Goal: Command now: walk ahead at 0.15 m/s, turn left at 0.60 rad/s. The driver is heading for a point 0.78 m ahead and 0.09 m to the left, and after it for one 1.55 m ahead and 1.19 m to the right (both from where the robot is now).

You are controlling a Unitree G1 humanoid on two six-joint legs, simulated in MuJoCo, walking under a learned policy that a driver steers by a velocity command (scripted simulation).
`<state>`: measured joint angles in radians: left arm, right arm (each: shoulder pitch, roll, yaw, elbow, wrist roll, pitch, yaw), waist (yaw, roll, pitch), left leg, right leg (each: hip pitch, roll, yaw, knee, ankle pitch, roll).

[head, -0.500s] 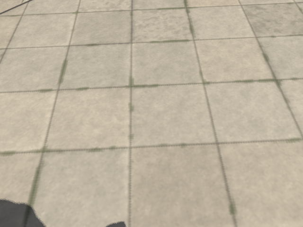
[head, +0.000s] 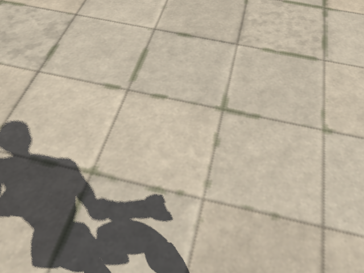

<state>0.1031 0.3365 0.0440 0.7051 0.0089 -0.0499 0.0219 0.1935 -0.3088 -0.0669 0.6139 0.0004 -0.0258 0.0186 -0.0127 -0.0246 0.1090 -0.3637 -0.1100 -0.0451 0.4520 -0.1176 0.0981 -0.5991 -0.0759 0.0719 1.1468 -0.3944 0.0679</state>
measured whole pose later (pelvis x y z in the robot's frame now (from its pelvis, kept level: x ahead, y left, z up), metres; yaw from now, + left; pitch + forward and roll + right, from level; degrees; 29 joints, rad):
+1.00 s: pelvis +0.14 +0.00 +0.01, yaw +23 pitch +1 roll +0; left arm 0.18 0.32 0.07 0.77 -0.02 -0.04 -0.02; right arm 0.33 -0.27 -0.05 0.76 0.01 -0.04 -0.01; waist -0.04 -0.03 -0.01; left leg -0.08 -0.03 -0.04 0.28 -0.22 0.04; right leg -0.49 -0.06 0.00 0.70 -0.18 0.03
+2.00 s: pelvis +0.43 +0.07 +0.00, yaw +22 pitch -1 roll +1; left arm 0.27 0.24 0.02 0.90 0.02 0.00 0.03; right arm 0.12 -0.22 -0.03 0.89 -0.01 0.00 -0.02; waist 0.00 0.01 0.03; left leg -0.30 -0.01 0.01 0.49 -0.18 0.01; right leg -0.21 -0.03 0.01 0.55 -0.32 0.02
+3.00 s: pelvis +0.67 +0.16 -0.01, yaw +9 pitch +1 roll +1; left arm 0.10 0.28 0.07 0.75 0.00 -0.03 -0.03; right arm 0.15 -0.28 -0.05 0.94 0.00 -0.04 -0.03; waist 0.00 0.00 0.09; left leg -0.33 -0.02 0.01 1.20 -0.56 -0.02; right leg -0.46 0.07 -0.03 0.58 -0.13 -0.10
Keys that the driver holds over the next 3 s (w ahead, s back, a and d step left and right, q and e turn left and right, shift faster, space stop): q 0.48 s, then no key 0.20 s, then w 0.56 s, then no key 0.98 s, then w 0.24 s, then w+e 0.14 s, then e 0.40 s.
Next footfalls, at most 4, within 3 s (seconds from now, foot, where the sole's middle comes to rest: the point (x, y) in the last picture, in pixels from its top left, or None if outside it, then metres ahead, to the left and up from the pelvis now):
0.26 right None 0.21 -0.14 -0.77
0.68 left None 0.09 0.10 -0.77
1.14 right None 0.34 -0.07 -0.77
1.58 left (121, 247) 0.48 0.21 -0.77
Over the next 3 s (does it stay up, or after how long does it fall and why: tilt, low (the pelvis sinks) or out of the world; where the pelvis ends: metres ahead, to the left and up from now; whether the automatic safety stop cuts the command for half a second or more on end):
stays up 0.67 0.16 -0.01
